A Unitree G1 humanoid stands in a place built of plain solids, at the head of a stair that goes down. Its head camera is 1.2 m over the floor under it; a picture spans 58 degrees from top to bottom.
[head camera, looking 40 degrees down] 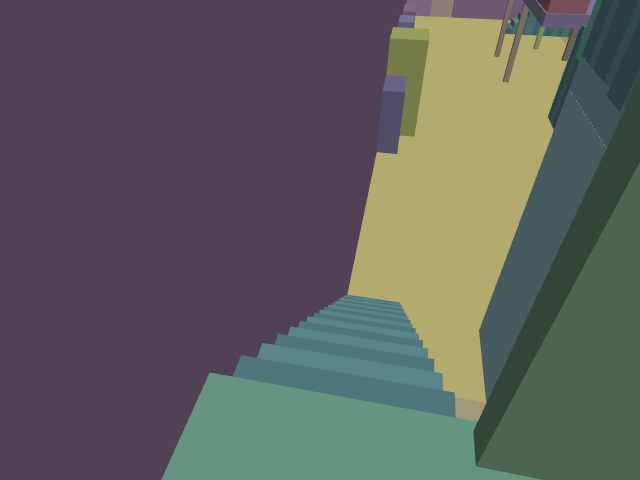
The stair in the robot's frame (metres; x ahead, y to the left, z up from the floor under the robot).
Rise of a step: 0.21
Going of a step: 0.22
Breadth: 0.81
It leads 11 degrees to the right of straight ahead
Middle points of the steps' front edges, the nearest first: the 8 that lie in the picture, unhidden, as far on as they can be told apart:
0.70 -0.04 0.00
0.92 -0.09 -0.21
1.13 -0.13 -0.42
1.35 -0.17 -0.63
1.56 -0.22 -0.85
1.78 -0.26 -1.06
1.99 -0.31 -1.27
2.21 -0.35 -1.48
